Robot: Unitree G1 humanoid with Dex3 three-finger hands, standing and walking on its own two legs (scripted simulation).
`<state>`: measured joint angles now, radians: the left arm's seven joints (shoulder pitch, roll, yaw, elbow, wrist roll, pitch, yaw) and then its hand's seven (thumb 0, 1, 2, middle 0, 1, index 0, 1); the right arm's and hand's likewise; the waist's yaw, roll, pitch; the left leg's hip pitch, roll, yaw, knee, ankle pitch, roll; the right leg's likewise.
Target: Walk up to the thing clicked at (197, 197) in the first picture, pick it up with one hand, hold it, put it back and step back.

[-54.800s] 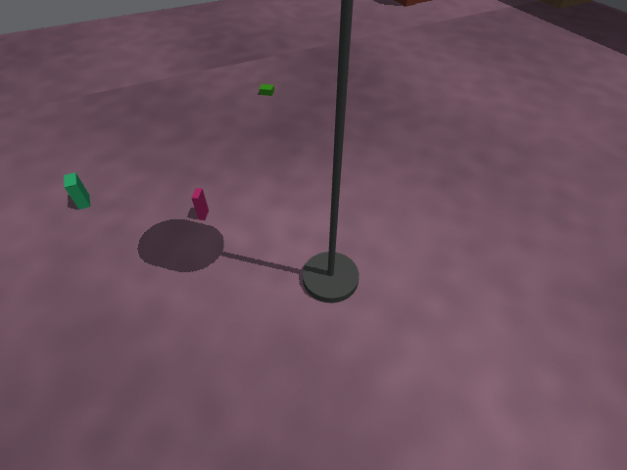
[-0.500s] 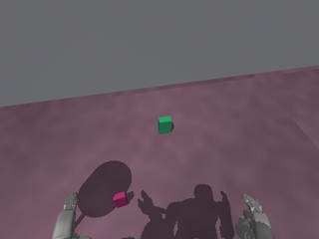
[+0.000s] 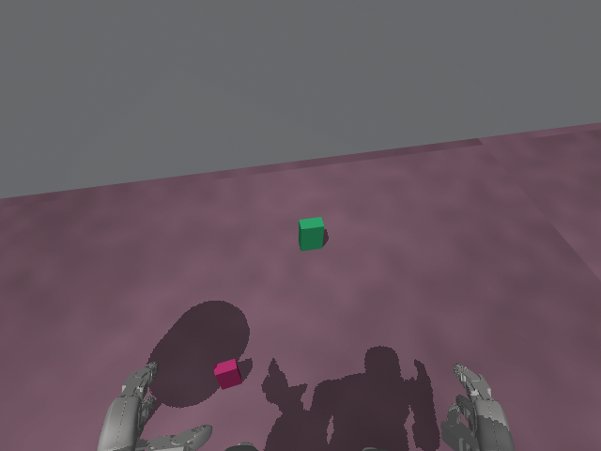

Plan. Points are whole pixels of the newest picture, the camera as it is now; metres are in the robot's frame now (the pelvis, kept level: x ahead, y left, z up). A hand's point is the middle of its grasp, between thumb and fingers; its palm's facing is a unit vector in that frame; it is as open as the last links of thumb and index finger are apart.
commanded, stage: stand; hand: left
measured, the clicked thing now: (228, 374) +0.43 +0.23 -0.66
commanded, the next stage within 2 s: none
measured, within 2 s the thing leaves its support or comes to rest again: neither
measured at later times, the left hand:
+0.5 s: hand out of the picture +0.06 +0.25 -0.12, palm faces +0.00 -0.94 -0.35, open 7.4 cm
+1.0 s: hand out of the picture +0.03 +0.26 -0.10, palm faces +0.00 -0.93 -0.36, open 7.3 cm
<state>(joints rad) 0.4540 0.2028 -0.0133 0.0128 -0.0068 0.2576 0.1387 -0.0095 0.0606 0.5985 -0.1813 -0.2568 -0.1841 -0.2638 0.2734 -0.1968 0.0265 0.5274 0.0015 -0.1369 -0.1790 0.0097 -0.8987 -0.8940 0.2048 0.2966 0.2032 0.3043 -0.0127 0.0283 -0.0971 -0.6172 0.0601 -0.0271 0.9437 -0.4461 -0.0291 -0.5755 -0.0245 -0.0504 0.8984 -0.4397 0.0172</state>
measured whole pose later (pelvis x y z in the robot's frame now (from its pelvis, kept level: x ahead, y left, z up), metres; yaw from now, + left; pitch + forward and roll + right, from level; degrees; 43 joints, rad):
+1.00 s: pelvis -0.02 +0.01 +0.05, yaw +1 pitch -4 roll +0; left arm 0.16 0.33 0.00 1.14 0.03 -0.01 0.02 0.00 0.90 0.90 -0.20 -0.30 -0.21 -0.31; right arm 0.14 -0.32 -0.02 1.13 -0.03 0.00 0.01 0.00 -0.90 -0.89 0.20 0.30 0.20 0.30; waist 0.02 0.01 0.06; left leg -0.16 0.02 0.00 0.39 -0.16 -0.01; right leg -0.14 -0.05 -0.04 0.39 -0.18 0.03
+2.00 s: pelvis +0.02 +0.00 +0.06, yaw +0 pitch -2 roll +0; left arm 0.10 0.33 0.01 1.15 0.02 -0.01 0.01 0.00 0.90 0.90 -0.20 -0.30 -0.21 -0.30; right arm 0.10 -0.34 -0.01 1.15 -0.02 -0.01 0.00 0.00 -0.90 -0.89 0.20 0.30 0.20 0.30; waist 0.01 0.01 0.06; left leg -0.11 0.03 0.02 0.33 -0.18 -0.03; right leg -0.10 -0.04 -0.03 0.32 -0.19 0.03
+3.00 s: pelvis -0.12 -0.02 +0.04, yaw -2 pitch +0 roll +2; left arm 0.22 0.32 0.07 0.92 0.04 0.03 0.01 0.00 0.90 0.90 -0.21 -0.30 -0.21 -0.31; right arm 0.10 -0.39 -0.05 0.91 0.00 0.06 -0.01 0.00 -0.90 -0.89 0.20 0.30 0.20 0.30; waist 0.03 0.04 0.15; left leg -0.52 -0.12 -0.16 1.13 -0.46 0.01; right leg -0.26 0.00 0.04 0.61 -0.34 -0.03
